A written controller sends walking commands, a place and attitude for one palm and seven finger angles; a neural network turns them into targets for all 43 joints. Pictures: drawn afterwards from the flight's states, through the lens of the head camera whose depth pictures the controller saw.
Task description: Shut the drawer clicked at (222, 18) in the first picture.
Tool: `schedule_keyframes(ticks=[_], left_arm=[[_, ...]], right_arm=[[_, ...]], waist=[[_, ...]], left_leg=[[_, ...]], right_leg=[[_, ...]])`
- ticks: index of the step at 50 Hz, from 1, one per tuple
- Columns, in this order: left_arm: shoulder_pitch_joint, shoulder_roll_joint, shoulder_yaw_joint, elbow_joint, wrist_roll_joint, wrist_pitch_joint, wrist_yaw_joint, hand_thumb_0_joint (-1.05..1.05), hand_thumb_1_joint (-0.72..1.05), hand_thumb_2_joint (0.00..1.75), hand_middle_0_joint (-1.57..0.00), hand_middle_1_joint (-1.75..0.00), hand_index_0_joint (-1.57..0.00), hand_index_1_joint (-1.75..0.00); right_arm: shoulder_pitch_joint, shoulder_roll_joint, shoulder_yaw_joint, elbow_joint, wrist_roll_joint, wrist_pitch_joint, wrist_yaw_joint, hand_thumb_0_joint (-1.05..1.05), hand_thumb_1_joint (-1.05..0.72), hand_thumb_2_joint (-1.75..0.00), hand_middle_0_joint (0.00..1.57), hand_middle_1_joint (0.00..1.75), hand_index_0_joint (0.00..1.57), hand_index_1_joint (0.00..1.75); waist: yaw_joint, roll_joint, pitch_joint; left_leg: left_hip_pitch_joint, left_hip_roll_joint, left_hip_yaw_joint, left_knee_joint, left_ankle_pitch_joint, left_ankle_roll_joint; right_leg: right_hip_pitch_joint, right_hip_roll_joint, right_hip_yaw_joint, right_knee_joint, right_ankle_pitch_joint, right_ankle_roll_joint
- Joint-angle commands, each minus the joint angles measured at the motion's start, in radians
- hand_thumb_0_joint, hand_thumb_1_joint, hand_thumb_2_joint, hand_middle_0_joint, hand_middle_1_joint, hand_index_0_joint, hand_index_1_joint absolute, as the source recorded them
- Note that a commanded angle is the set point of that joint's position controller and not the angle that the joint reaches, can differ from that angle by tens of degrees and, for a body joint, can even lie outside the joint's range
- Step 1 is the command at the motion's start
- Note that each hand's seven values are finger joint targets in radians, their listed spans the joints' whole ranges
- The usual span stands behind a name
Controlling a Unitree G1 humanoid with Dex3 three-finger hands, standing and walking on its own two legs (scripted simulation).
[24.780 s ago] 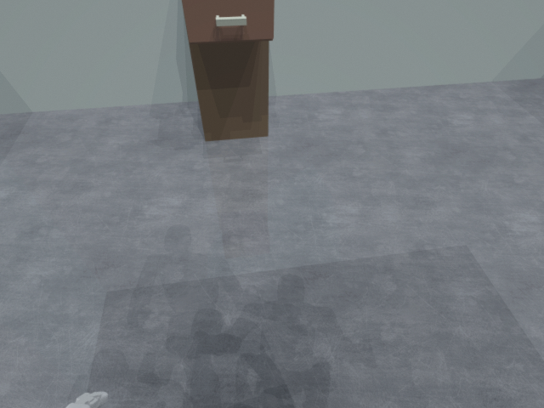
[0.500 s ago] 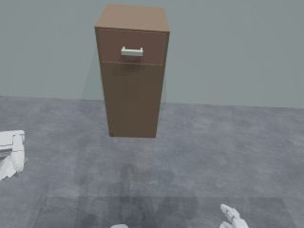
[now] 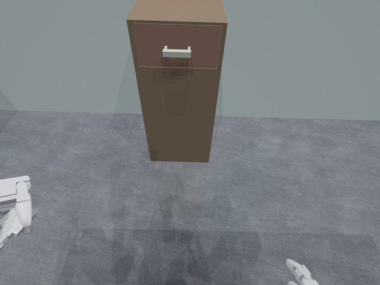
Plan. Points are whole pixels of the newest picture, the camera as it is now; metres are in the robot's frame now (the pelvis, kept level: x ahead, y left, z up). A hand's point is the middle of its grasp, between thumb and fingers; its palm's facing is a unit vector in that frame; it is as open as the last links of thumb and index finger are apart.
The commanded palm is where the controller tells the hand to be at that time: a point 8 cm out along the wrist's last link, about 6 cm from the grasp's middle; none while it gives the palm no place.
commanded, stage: stop stepping back and stand still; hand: left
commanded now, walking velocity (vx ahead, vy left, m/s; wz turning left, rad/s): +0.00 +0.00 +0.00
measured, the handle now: (177, 50) +0.95 +0.11 +0.03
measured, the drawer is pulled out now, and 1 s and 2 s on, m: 0.00 0.00 0.00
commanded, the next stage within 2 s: let the arm hang, fingers relaxed in 0.32 s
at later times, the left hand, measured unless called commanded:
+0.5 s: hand (59, 223) +0.21 +0.25 +0.07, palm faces +0.20 -0.84 -0.50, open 3.2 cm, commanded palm none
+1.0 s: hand out of the picture -0.06 +0.21 -0.15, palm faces +0.03 -0.96 -0.26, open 5.3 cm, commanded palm none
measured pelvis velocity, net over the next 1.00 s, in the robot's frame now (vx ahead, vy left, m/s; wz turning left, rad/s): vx -0.01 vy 0.01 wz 0.02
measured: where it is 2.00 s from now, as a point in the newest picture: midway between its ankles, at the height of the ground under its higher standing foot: outside the picture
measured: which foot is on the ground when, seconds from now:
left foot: down 0.00-1.00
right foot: down 0.00-1.00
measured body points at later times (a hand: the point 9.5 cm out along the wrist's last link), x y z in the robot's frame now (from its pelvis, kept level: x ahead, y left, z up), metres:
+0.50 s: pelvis +0.00 +0.00 +0.01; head +0.01 -0.02 +0.45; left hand +0.19 +0.29 +0.10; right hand +0.18 -0.24 -0.09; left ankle +0.02 +0.11 -0.73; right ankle +0.00 -0.10 -0.73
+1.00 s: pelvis -0.01 +0.01 +0.01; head +0.01 +0.00 +0.46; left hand -0.06 +0.26 -0.13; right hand -0.05 -0.21 -0.15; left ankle +0.02 +0.11 -0.73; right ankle -0.01 -0.10 -0.73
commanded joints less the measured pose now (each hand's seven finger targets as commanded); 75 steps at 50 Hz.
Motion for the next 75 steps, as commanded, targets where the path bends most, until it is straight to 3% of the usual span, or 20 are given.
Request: schedule_keyframes(ticks=[1, 3, 5, 7, 9, 20, 21, 22, 23, 25, 26, 27, 29, 32, 38, 42, 51, 62, 71, 75], left_arm=[[-0.061, 0.213, 0.132, -0.263, 0.003, -0.078, 0.018, 0.00, 0.90, 0.90, -1.40, -1.60, -1.40, -1.60], [-0.047, 0.202, 0.127, -0.258, 0.007, -0.081, 0.012, 0.00, 0.90, 0.90, -1.40, -1.60, -1.40, -1.60], [0.004, 0.183, 0.123, -0.232, 0.002, -0.075, 0.011, 0.00, 0.90, 0.90, -1.40, -1.60, -1.40, -1.60], [0.053, 0.165, 0.114, -0.199, -0.012, -0.066, 0.006, 0.00, 0.90, 0.90, -1.40, -1.60, -1.40, -1.60], [0.066, 0.173, 0.127, -0.181, -0.022, -0.060, 0.007, 0.00, 0.90, 0.90, -1.40, -1.60, -1.40, -1.60], [-0.002, 0.169, 0.091, -0.202, -0.021, -0.036, 0.010, 0.00, 0.90, 0.90, -1.40, -1.60, -1.40, -1.60], [-0.148, 0.070, -0.302, 0.649, 0.059, 0.082, -0.126, 0.00, 0.90, 0.90, -1.40, -1.60, -1.40, -1.60], [-0.176, 0.067, -0.246, 0.656, 0.059, 0.175, -0.150, 0.00, 0.90, 0.90, -1.36, -1.56, -1.36, -1.56], [-0.188, 0.038, -0.251, 0.703, 0.063, 0.195, -0.152, 0.00, 0.90, 0.90, -1.32, -1.51, -1.32, -1.51], [-0.257, 0.039, -0.271, 0.813, 0.061, 0.205, -0.153, 0.00, 0.90, 0.90, -1.24, -1.43, -1.24, -1.43], [-0.295, 0.051, -0.280, 0.878, 0.064, 0.203, -0.153, 0.00, 0.90, 0.90, -1.20, -1.38, -1.20, -1.38], [-0.327, 0.061, -0.287, 0.946, 0.061, 0.204, -0.152, 0.00, 0.90, 0.90, -1.16, -1.34, -1.16, -1.34], [-0.378, 0.058, -0.305, 1.086, 0.053, 0.215, -0.145, 0.00, 0.90, 0.90, -1.08, -1.25, -1.08, -1.25], [-0.394, 0.025, -0.334, 1.270, 0.041, 0.226, -0.138, 0.00, 0.90, 0.90, -0.96, -1.12, -0.96, -1.12], [-0.341, -0.016, -0.337, 1.512, 0.034, 0.221, -0.133, 0.00, 0.90, 0.90, -0.72, -0.86, -0.72, -0.86], [-0.331, -0.023, -0.342, 1.591, 0.030, 0.219, -0.133, 0.00, 0.90, 0.90, -0.56, -0.69, -0.56, -0.69], [-0.280, -0.059, -0.347, 1.679, 0.031, 0.220, -0.122, 0.00, 0.90, 0.90, -0.20, -0.30, -0.20, -0.30], [-0.274, -0.104, -0.342, 1.691, 0.035, 0.216, -0.115, 0.00, 0.90, 0.90, -0.20, -0.30, -0.20, -0.30], [-0.293, -0.100, -0.335, 1.684, 0.035, 0.211, -0.116, 0.00, 0.90, 0.90, -0.20, -0.30, -0.20, -0.30], [-0.309, -0.090, -0.331, 1.682, 0.033, 0.208, -0.118, 0.00, 0.90, 0.90, -0.20, -0.30, -0.20, -0.30]], right_arm=[[-0.141, -0.099, -0.038, -0.183, 0.003, -0.078, -0.016, 0.00, -0.90, -0.90, 0.20, 0.30, 0.20, 0.30], [-0.129, -0.091, -0.033, -0.183, 0.002, -0.080, -0.009, 0.00, -0.90, -0.90, 0.20, 0.30, 0.20, 0.30], [-0.120, -0.099, -0.040, -0.190, 0.013, -0.074, 0.000, 0.00, -0.90, -0.90, 0.20, 0.30, 0.20, 0.30], [-0.125, -0.100, -0.048, -0.202, 0.021, -0.060, 0.007, 0.00, -0.90, -0.90, 0.20, 0.30, 0.20, 0.30], [-0.128, -0.097, -0.048, -0.207, 0.020, -0.042, 0.008, 0.00, -0.90, -0.90, 0.20, 0.30, 0.20, 0.30], [-0.160, -0.100, -0.041, -0.234, 0.018, -0.011, -0.018, 0.00, -0.90, -0.90, 0.20, 0.30, 0.20, 0.30], [-0.205, -0.245, -0.093, 0.014, 0.023, -0.080, 0.082, 0.00, -0.90, -0.90, 0.20, 0.30, 0.20, 0.30], [-0.116, -0.259, -0.099, 0.003, 0.025, 0.002, 0.090, 0.00, -0.90, -0.90, 0.20, 0.30, 0.20, 0.30], [-0.102, -0.206, -0.080, -0.001, 0.016, 0.031, 0.089, 0.00, -0.90, -0.90, 0.20, 0.30, 0.20, 0.30], [-0.112, -0.192, -0.058, -0.006, 0.000, 0.057, 0.084, 0.00, -0.90, -0.90, 0.20, 0.30, 0.20, 0.30], [-0.102, -0.186, -0.055, 0.004, -0.005, 0.066, 0.083, 0.00, -0.90, -0.90, 0.20, 0.30, 0.20, 0.30], [-0.102, -0.191, -0.055, 0.020, -0.009, 0.077, 0.081, 0.00, -0.90, -0.90, 0.20, 0.30, 0.20, 0.30], [-0.093, -0.167, -0.046, 0.063, -0.014, 0.098, 0.078, 0.00, -0.90, -0.90, 0.20, 0.30, 0.20, 0.30], [-0.087, -0.133, -0.024, 0.143, -0.015, 0.111, 0.074, 0.00, -0.90, -0.90, 0.20, 0.30, 0.20, 0.30], [-0.020, -0.091, -0.019, 0.283, -0.011, 0.118, 0.054, 0.00, -0.90, -0.90, 0.20, 0.30, 0.20, 0.30], [0.051, -0.078, -0.024, 0.346, -0.006, 0.119, 0.048, 0.00, -0.90, -0.90, 0.20, 0.30, 0.20, 0.30], [0.123, -0.041, -0.029, 0.423, -0.003, 0.120, 0.040, 0.00, -0.90, -0.90, 0.20, 0.30, 0.20, 0.30], [0.123, 0.010, -0.029, 0.440, -0.006, 0.116, 0.039, 0.00, -0.90, -0.90, 0.20, 0.30, 0.20, 0.30], [0.106, -0.004, -0.034, 0.438, -0.005, 0.109, 0.034, 0.00, -0.90, -0.90, 0.20, 0.30, 0.20, 0.30], [0.103, -0.014, -0.036, 0.438, -0.006, 0.108, 0.034, 0.00, -0.90, -0.90, 0.20, 0.30, 0.20, 0.30]], waist=[[0.010, 0.193, -0.093], [0.007, 0.187, -0.081], [0.006, 0.104, -0.104], [-0.005, 0.015, -0.140], [-0.012, -0.024, -0.156], [-0.003, 0.034, -0.105], [-0.056, 0.048, -0.034], [-0.029, 0.050, -0.063], [-0.017, -0.003, -0.082], [-0.005, -0.125, -0.056], [-0.009, -0.194, -0.073], [-0.011, -0.212, -0.066], [-0.018, -0.154, -0.045], [-0.002, 0.034, -0.014], [0.006, 0.133, -0.012], [-0.001, 0.039, -0.001], [-0.001, -0.004, 0.059], [-0.003, -0.014, 0.098], [-0.002, 0.024, 0.095], [-0.005, 0.006, 0.079]], left_leg=[[0.142, 0.179, -0.243, -0.237, 0.316, 0.070], [0.130, 0.174, -0.208, -0.232, 0.435, 0.055], [0.117, 0.130, -0.138, -0.166, 0.450, 0.033], [0.093, 0.072, -0.071, -0.099, 0.411, 0.001], [0.088, 0.047, -0.045, -0.082, 0.351, -0.010], [0.119, 0.050, -0.061, -0.161, 0.255, 0.002], [0.093, 0.090, -0.071, -0.015, 0.354, 0.005], [0.048, 0.092, -0.092, -0.052, 0.305, 0.012], [0.009, 0.098, -0.117, -0.057, 0.220, 0.031], [-0.048, 0.083, -0.149, -0.067, 0.127, 0.046], [-0.028, 0.061, -0.135, -0.051, 0.131, 0.035], [0.001, 0.038, -0.115, -0.033, 0.146, 0.027], [0.046, 0.025, -0.094, -0.045, 0.178, 0.014], [0.021, 0.057, -0.125, -0.156, 0.195, 0.013], [0.031, 0.058, -0.119, -0.224, 0.050, 0.007], [0.054, 0.062, -0.121, -0.237, 0.040, 0.012], [0.067, 0.063, -0.115, -0.259, 0.026, 0.020], [0.059, 0.052, -0.098, -0.257, 0.032, 0.015], [0.075, 0.059, -0.098, -0.252, 0.094, 0.012], [0.088, 0.057, -0.094, -0.251, 0.096, 0.011]], right_leg=[[-0.032, -0.029, 0.068, 0.025, 0.082, 0.035], [0.006, -0.027, 0.048, -0.006, 0.033, 0.031], [0.088, -0.034, 0.060, -0.103, 0.214, 0.024], [0.154, -0.075, 0.123, -0.130, 0.428, 0.008], [0.158, -0.106, 0.158, -0.142, 0.513, -0.002], [0.088, -0.079, 0.139, -0.193, 0.321, 0.015], [-0.085, -0.135, 0.073, -0.052, 0.342, -0.004], [-0.073, -0.134, 0.117, -0.069, 0.235, -0.004], [-0.059, -0.116, 0.095, -0.064, 0.165, -0.002], [-0.041, -0.115, 0.115, -0.096, 0.106, -0.012], [-0.027, -0.136, 0.143, -0.121, 0.117, -0.029], [-0.033, -0.163, 0.162, -0.145, 0.152, -0.047], [-0.045, -0.174, 0.161, -0.158, 0.170, -0.058], [0.016, -0.122, 0.126, -0.155, 0.106, -0.022], [0.083, -0.112, 0.126, -0.242, 0.036, -0.026], [0.069, -0.113, 0.110, -0.260, 0.025, -0.031], [0.025, -0.105, 0.097, -0.255, 0.007, -0.025], [0.001, -0.110, 0.105, -0.261, 0.009, -0.020], [0.020, -0.108, 0.108, -0.258, 0.063, -0.021], [0.031, -0.113, 0.111, -0.269, 0.058, -0.023]])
